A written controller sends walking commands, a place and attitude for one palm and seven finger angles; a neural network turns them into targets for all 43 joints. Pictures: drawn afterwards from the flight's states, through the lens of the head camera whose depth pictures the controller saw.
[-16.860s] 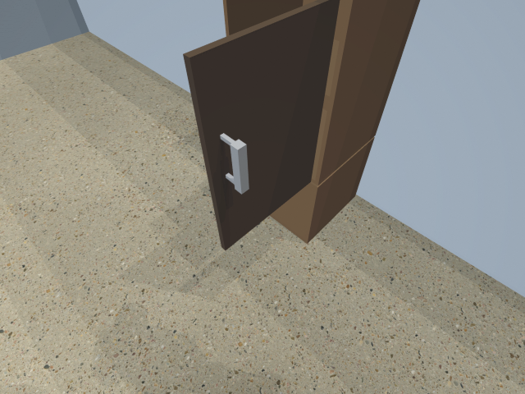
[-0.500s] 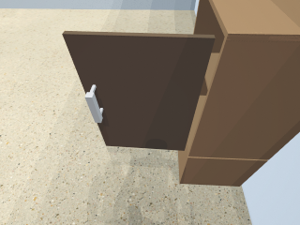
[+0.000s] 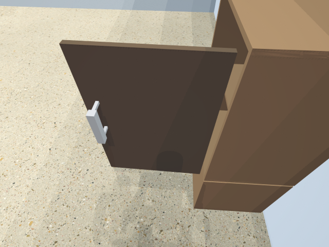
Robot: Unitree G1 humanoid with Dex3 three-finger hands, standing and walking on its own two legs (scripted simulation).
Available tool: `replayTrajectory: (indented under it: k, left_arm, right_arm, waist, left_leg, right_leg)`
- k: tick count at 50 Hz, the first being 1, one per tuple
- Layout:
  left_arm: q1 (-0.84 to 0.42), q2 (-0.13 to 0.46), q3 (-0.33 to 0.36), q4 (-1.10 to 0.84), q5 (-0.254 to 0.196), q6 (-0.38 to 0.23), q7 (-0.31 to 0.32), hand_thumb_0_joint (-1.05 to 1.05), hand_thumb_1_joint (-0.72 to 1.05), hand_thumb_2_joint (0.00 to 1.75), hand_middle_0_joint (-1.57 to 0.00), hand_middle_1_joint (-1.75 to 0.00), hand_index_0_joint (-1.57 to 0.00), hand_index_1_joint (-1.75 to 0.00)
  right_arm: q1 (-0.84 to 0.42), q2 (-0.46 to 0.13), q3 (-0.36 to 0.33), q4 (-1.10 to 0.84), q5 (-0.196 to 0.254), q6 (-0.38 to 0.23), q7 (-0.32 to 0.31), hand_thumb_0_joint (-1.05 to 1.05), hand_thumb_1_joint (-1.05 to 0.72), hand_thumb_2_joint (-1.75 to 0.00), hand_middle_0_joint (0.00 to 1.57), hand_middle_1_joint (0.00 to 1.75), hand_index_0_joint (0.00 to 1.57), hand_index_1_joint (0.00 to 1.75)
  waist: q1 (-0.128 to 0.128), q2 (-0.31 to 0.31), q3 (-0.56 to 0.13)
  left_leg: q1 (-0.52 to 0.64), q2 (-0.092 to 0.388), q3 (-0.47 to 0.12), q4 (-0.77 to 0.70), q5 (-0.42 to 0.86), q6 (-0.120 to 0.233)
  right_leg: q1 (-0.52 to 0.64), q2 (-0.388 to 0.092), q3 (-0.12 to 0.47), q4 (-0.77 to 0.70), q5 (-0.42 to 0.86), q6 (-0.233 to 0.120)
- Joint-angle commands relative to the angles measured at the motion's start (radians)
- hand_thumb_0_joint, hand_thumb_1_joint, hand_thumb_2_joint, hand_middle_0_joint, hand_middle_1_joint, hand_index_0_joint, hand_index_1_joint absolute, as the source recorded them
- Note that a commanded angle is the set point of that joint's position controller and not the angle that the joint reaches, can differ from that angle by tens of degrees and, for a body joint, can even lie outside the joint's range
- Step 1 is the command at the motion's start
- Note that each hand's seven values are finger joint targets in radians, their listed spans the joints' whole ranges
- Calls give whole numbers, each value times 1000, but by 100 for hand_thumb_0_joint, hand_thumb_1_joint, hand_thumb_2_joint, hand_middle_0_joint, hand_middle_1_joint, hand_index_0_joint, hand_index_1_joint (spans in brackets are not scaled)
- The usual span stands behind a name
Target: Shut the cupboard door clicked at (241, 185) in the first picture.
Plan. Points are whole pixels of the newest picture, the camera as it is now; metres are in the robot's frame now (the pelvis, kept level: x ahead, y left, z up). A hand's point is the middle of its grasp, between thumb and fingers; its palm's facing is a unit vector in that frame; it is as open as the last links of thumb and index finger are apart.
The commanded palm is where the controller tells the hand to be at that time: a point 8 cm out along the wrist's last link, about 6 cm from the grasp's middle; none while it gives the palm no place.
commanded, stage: raise the hand and make a fist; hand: left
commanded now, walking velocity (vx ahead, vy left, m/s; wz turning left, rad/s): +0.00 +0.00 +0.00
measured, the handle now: (99, 122) +0.46 +0.23 +0.00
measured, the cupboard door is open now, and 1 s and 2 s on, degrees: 89 89 89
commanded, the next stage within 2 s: bring the fist close to the handle in 1.90 s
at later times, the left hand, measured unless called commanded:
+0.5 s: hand out of the picture +0.10 +0.21 -0.06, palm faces +0.10 -1.00 -0.03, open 5.7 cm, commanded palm +0.10 +0.24 -0.05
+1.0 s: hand (78, 242) +0.14 +0.20 -0.04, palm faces -0.07 -1.00 -0.03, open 3.5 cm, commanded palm +0.12 +0.27 -0.02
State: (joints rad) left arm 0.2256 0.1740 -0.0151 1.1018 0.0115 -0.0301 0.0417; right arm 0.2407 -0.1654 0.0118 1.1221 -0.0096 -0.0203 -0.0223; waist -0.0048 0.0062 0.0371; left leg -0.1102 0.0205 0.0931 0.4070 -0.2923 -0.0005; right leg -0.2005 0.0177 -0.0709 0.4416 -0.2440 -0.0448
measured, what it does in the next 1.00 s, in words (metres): lowers itself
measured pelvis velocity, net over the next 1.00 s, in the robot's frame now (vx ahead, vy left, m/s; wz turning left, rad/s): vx -0.06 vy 0.04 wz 0.03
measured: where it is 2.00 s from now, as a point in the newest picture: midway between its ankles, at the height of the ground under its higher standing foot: outside the picture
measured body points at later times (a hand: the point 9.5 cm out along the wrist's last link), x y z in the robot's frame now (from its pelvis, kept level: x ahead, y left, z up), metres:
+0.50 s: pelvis -0.07 +0.00 -0.10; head +0.00 +0.02 +0.34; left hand +0.09 +0.26 -0.06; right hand +0.19 -0.23 -0.13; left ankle -0.05 +0.12 -0.74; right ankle -0.01 -0.09 -0.74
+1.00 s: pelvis -0.06 +0.04 -0.09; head +0.00 +0.05 +0.36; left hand +0.14 +0.26 -0.03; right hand +0.11 -0.21 -0.16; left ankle -0.05 +0.12 -0.74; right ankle -0.01 -0.09 -0.74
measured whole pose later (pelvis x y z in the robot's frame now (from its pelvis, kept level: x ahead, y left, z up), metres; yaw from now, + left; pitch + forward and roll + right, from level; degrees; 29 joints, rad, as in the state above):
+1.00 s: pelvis -0.06 +0.04 -0.09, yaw +2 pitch +13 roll -3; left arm 0.45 0.24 0.08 -0.10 -0.24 -0.39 -0.26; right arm 0.29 -0.27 0.00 0.52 0.03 -0.23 -0.04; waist -0.01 0.02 -0.12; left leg -0.85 -0.01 0.01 1.17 -0.55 0.06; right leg -0.87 -0.03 -0.10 1.09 -0.44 -0.01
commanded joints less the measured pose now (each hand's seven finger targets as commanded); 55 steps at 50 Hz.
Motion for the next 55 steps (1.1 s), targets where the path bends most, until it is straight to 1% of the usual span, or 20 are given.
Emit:
replayTrajectory:
  k: [1, 2, 3, 4, 8, 10, 14, 17, 19, 23, 26, 28, 31, 33, 37, 41, 45, 47, 52, 55]
  left_arm:
    - [-24, 188, 42, -1170, -125, -221, 22, 0, 90, 90, -22, -32, -22, -32]
    - [2, 211, 125, -1208, -175, -183, 63, 0, 90, 90, -24, -34, -24, -34]
    - [236, -78, -16, -1016, -182, -74, 34, 0, 90, 90, -25, -36, -25, -36]
    - [10, 39, 50, -1155, -187, -109, 38, 0, 90, 90, -27, -38, -27, -38]
    - [413, -34, 125, -799, -224, -296, -120, 0, 90, 90, -35, -46, -35, -46]
    - [516, -31, 158, -833, -267, -449, -252, 0, 90, 90, -38, -50, -38, -50]
    - [364, 138, 251, -886, -268, -641, -464, 0, 90, 90, -46, -58, -46, -58]
    - [163, 249, 341, -1119, -308, -657, -448, 0, 90, 90, -51, -64, -51, -64]
    - [82, 210, 308, -1297, -331, -679, -398, 0, 90, 90, -55, -68, -55, -68]
    - [-21, 147, 170, -1497, -332, -699, -352, 0, 90, 90, -62, -76, -62, -76]
    - [14, 102, 53, -1422, -293, -598, -378, 0, 90, 90, -68, -82, -68, -82]
    - [83, 122, 56, -1305, -270, -469, -399, 0, 90, 90, -71, -86, -71, -86]
    - [209, 183, 147, -1260, -254, -271, -387, 0, 90, 90, -77, -92, -77, -92]
    - [233, 203, 234, -1314, -283, -207, -347, 0, 90, 90, -81, -96, -81, -96]
    - [210, 187, 316, -1455, -328, -276, -204, 0, 90, 90, -88, -104, -88, -104]
    - [189, 126, 187, -1443, -272, -445, -185, 0, 90, 90, -95, -112, -95, -112]
    - [164, 99, 63, -1390, -252, -470, -293, 0, 90, 90, -102, -120, -102, -120]
    - [157, 133, 81, -1371, -259, -426, -332, 0, 90, 90, -106, -124, -106, -124]
    - [181, 272, 294, -1500, -288, -352, -276, 0, 90, 90, -115, -134, -115, -134]
    - [222, 176, 259, -1534, -312, -356, -225, 0, 90, 90, -121, -140, -121, -140]
  right_arm:
    - [-43, -185, -6, -364, 61, -271, -129, 0, -90, -90, 20, 30, 20, 30]
    - [-61, -212, 1, -342, 42, -303, -105, 0, -90, -90, 20, 30, 20, 30]
    - [-55, -144, -15, -354, 45, -321, -62, 0, -90, -90, 20, 30, 20, 30]
    - [-15, -207, -58, -396, 49, -337, -46, 0, -90, -90, 20, 30, 20, 30]
    - [-49, -179, -87, -503, 26, -338, -18, 0, -90, -90, 20, 30, 20, 30]
    - [-69, -180, -106, -553, 21, -329, 2, 0, -90, -90, 20, 30, 20, 30]
    - [-113, -205, -111, -659, 30, -318, 32, 0, -90, -90, 20, 30, 20, 30]
    - [-134, -202, -107, -730, 27, -308, 15, 0, -90, -90, 20, 30, 20, 30]
    - [-120, -178, -97, -758, 29, -315, 11, 0, -90, -90, 20, 30, 20, 30]
    - [-81, -201, -84, -731, 26, -326, -16, 0, -90, -90, 20, 30, 20, 30]
    - [-61, -224, -71, -731, 37, -322, -31, 0, -90, -90, 20, 30, 20, 30]
    - [-46, -226, -65, -741, 51, -302, -40, 0, -90, -90, 20, 30, 20, 30]
    - [-68, -214, -66, -801, 71, -254, -44, 0, -90, -90, 20, 30, 20, 30]
    - [-98, -192, -57, -836, 67, -227, -47, 0, -90, -90, 20, 30, 20, 30]
    - [-100, -157, -43, -831, 45, -230, -52, 0, -90, -90, 20, 30, 20, 30]
    - [-39, -173, -43, -783, 21, -264, -28, 0, -90, -90, 20, 30, 20, 30]
    - [-12, -218, -51, -778, 31, -292, -25, 0, -90, -90, 20, 30, 20, 30]
    - [-11, -233, -53, -788, 43, -294, -34, 0, -90, -90, 20, 30, 20, 30]
    - [-18, -213, -56, -817, 43, -265, -49, 0, -90, -90, 20, 30, 20, 30]
    - [-5, -187, -49, -821, 40, -244, -42, 0, -90, -90, 20, 30, 20, 30]
  waist:
    - [-45, 355, -464]
    - [24, 324, -463]
    - [-8, 249, -285]
    - [-44, 177, -163]
    - [13, -370, 41]
    - [52, -440, -51]
    - [61, -106, -213]
    - [71, 106, -340]
    - [43, 158, -422]
    - [-39, 124, -433]
    - [-79, 80, -329]
    - [-68, 31, -280]
    - [-2, -69, -302]
    - [54, -41, -342]
    - [83, -9, -357]
    - [13, 41, -309]
    - [-45, 52, -276]
    - [-41, 36, -263]
    - [47, 89, -393]
    - [45, 121, -378]
  left_leg:
    - [142, -19, -70, 212, 575, 27]
    - [168, 26, -99, 150, 703, 7]
    - [51, 34, -105, 82, 683, 5]
    - [-57, 23, -128, 125, 502, -7]
    - [-455, -42, -115, 260, 135, -5]
    - [-564, -60, -96, 344, 67, -15]
    - [-691, -85, -69, 525, -20, -13]
    - [-739, -78, -57, 607, -62, 8]
    - [-710, -61, -75, 631, -84, 21]
    - [-682, -33, -119, 667, -107, 38]
    - [-718, -24, -148, 644, -169, 43]
    - [-747, -25, -158, 609, -200, 42]
    - [-771, -34, -143, 540, -225, 37]
    - [-745, -46, -135, 503, -188, 27]
    - [-692, -37, -146, 477, -87, 13]
    - [-683, -25, -157, 505, -75, 8]
    - [-679, -21, -179, 509, -179, 13]
    - [-675, -23, -194, 484, -215, 18]
    - [-588, -31, -185, 441, -46, 1]
    - [-521, -24, -176, 439, 121, -23]
  right_leg:
    - [49, -41, 93, 295, 408, 16]
    - [1, -47, 29, 179, 231, 7]
    - [-76, -50, 6, 111, 192, 17]
    - [-107, -53, 15, 106, 231, 20]
    - [-259, -69, 36, 177, 174, 57]
    - [-246, -77, 78, 258, 177, 65]
    - [-312, -110, 195, 385, 70, 30]
    - [-396, -87, 215, 448, -173, 9]
    - [-443, -65, 197, 462, -265, 11]
    - [-551, -27, 149, 502, -261, 9]
    - [-598, -15, 104, 493, -287, 16]
    - [-580, -17, 93, 462, -317, 21]
    - [-475, -33, 98, 406, -392, 33]
    - [-402, -36, 84, 408, -370, 28]
    - [-375, -14, 32, 458, -225, 12]
    - [-513, -12, 6, 512, -182, 10]
    - [-583, -18, 12, 497, -245, 11]
    - [-562, -15, 17, 477, -258, 10]
    - [-418, -4, -2, 484, -131, 3]
    - [-401, -1, -25, 491, -11, 5]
